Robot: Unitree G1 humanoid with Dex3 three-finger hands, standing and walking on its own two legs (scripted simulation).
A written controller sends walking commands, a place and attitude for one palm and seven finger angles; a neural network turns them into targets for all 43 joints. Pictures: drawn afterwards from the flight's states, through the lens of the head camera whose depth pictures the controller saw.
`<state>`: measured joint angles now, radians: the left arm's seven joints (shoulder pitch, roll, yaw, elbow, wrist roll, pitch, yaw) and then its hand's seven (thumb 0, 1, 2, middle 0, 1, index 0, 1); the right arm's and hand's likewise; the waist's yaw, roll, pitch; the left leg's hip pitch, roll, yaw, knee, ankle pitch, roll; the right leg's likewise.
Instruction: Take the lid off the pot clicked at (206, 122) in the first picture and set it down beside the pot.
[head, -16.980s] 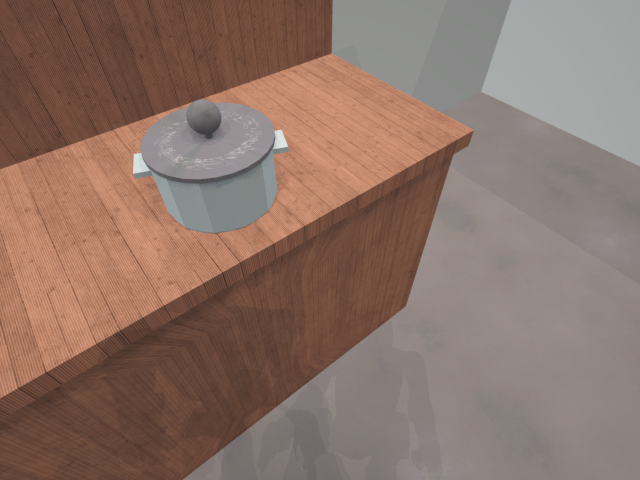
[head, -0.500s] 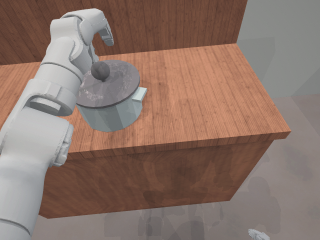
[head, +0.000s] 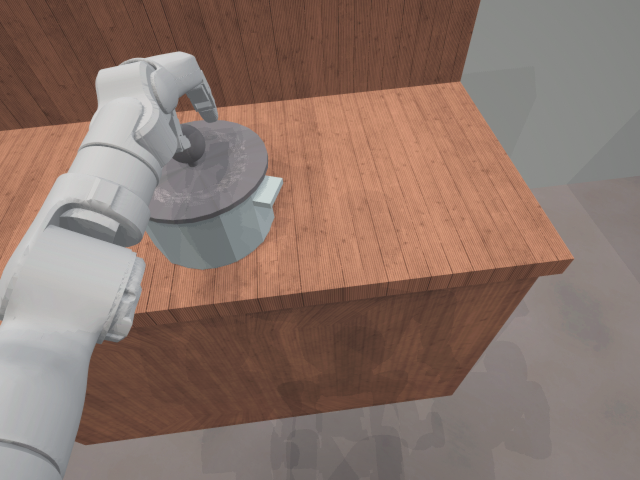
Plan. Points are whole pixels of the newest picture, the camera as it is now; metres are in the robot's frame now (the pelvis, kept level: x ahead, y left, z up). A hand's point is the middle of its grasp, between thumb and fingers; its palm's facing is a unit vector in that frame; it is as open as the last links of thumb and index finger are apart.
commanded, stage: lower the open fingers around the knob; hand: left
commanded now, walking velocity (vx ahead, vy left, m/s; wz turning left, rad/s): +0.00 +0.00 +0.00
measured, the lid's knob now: (185, 144) +0.52 +0.15 +0.15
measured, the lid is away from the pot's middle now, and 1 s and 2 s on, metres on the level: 0.00 0.00 0.00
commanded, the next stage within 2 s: close the fingers and squeeze the knob in 0.60 s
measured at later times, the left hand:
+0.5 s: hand (182, 148) +0.49 +0.15 +0.17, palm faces -0.37 -0.09 -0.93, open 10.0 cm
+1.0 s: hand (180, 145) +0.49 +0.15 +0.17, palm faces -0.36 -0.11 -0.93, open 9.9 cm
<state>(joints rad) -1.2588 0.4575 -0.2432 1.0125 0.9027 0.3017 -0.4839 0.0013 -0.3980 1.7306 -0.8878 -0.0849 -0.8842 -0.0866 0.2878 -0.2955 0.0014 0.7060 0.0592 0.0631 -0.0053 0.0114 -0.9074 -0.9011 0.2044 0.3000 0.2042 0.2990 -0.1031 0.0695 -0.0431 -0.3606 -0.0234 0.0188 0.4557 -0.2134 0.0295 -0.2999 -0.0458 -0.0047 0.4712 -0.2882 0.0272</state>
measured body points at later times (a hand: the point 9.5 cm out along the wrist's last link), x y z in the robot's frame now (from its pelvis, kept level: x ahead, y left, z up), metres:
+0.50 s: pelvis +0.00 +0.00 +0.00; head +0.05 -0.02 +0.45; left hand +0.50 +0.15 +0.22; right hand +0.06 -0.26 -0.14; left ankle +0.01 +0.11 -0.74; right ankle -0.04 -0.14 -0.74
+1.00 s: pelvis +0.00 +0.00 +0.00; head +0.04 -0.02 +0.45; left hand +0.50 +0.15 +0.22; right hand +0.05 -0.27 -0.14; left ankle +0.01 +0.11 -0.74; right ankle -0.04 -0.14 -0.74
